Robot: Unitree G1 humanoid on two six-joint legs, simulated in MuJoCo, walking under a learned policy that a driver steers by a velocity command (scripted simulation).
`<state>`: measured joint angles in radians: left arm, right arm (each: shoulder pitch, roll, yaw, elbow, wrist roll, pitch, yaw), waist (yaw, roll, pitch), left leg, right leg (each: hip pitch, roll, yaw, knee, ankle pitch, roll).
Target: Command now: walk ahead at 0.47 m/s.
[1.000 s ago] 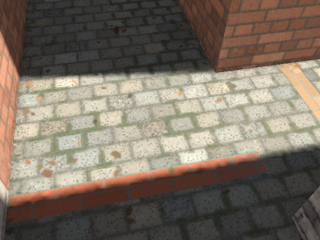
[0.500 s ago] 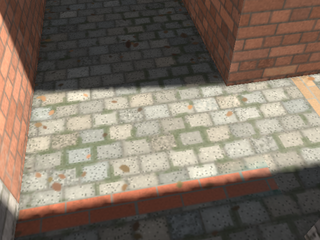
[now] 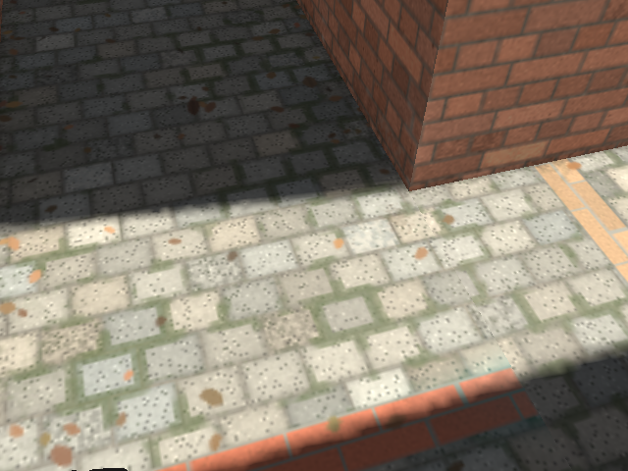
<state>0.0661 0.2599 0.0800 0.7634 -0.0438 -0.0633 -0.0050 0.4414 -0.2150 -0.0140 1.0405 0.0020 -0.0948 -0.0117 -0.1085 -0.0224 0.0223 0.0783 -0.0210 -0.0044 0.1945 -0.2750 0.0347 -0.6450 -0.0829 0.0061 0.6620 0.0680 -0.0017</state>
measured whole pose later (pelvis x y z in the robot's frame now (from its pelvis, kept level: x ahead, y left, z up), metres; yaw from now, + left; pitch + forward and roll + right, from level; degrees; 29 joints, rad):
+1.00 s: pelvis +0.60 +0.00 +0.00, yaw +0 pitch +0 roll +1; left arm 0.16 0.30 0.07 0.87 -0.01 -0.07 0.02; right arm 0.28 -0.25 -0.05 0.96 0.00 -0.09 0.02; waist -0.05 -0.04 0.04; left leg -0.09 -0.07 0.05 0.23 -0.14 0.07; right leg -0.61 -0.14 0.04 0.88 -0.15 0.00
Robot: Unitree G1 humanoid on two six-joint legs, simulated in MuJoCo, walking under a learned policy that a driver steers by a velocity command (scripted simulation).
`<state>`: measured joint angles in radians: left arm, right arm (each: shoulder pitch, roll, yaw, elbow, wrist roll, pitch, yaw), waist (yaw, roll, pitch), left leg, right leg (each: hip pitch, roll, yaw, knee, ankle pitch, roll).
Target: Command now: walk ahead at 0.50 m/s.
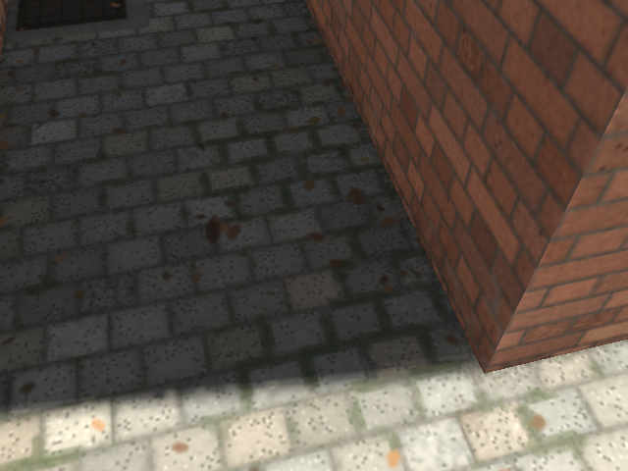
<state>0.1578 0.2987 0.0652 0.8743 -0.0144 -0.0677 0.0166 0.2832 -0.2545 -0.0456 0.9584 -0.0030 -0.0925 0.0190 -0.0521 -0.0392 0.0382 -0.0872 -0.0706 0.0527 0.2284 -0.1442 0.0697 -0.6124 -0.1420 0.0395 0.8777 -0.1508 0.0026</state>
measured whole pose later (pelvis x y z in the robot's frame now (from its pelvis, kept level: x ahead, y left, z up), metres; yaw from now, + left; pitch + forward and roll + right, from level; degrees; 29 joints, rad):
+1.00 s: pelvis +0.55 +0.07 -0.01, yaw +22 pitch +2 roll +0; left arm 0.11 0.31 0.05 0.80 0.01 -0.11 0.00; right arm 0.33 -0.27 -0.07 0.75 0.01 -0.06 0.02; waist -0.03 -0.03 0.03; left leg -0.21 -0.13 -0.05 0.37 -0.18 0.11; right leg -0.62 -0.11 0.07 1.03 -0.27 0.03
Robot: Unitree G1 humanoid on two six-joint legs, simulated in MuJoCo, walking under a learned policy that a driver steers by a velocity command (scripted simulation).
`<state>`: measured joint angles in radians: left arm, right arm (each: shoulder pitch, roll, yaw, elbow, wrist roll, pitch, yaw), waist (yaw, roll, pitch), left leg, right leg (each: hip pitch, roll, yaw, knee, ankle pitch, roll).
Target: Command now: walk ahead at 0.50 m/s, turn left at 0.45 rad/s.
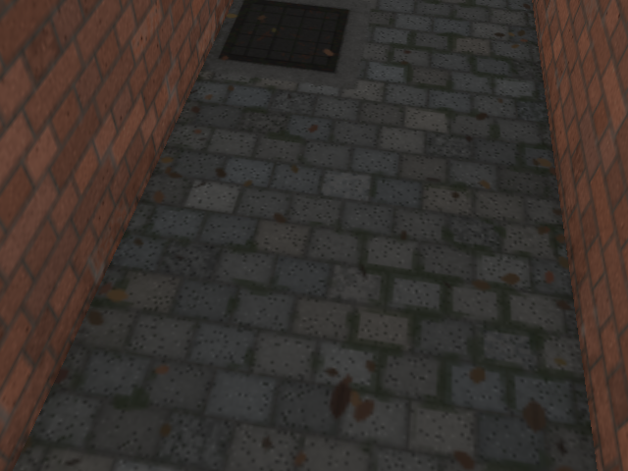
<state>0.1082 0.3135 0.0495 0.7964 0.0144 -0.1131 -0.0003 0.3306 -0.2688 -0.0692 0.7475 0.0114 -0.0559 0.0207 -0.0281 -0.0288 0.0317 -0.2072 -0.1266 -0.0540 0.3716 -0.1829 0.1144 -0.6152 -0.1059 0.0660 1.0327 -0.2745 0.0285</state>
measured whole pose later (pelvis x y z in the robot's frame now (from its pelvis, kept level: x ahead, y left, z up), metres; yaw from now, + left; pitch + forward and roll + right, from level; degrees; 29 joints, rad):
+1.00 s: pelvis +0.51 +0.02 +0.00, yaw +4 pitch +0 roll -1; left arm 0.19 0.31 0.02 0.82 0.01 0.00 0.03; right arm 0.12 -0.26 -0.01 0.80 -0.04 -0.03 0.00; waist 0.00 -0.05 0.10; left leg -0.33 0.00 0.04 0.43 -0.10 0.04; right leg -0.41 -0.02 0.08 0.89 -0.46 0.10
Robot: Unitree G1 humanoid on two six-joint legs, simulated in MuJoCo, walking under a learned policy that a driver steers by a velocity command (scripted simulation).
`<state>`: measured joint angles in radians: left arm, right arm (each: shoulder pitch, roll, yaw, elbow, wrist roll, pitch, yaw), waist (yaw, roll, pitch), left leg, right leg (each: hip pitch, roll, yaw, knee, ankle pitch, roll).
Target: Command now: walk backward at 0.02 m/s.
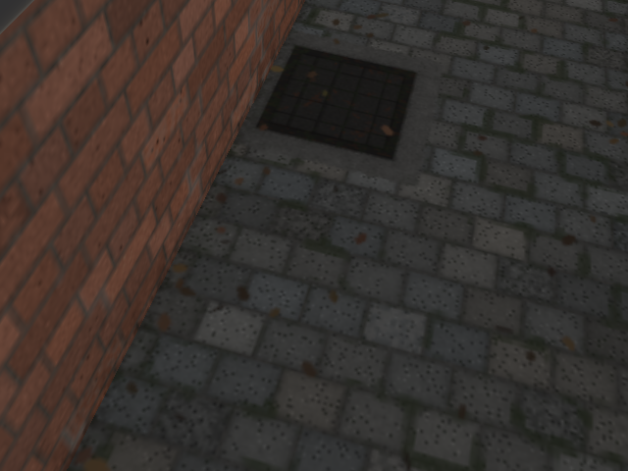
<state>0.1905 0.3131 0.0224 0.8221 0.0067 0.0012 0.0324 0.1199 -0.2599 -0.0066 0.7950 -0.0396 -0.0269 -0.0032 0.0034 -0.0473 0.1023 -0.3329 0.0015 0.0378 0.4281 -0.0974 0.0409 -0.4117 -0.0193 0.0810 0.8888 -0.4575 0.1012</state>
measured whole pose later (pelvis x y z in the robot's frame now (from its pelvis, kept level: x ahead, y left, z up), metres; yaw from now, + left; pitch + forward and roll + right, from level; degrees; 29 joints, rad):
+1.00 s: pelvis +0.08 -0.02 +0.00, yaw +0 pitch -1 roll -1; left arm 0.17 0.27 0.03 1.07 0.01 -0.01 0.04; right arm 0.13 -0.25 0.01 1.07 -0.02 -0.01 -0.03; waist 0.01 -0.02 0.04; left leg -0.22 0.00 0.01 0.47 -0.24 0.01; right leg -0.10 0.00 0.01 0.40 -0.29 0.02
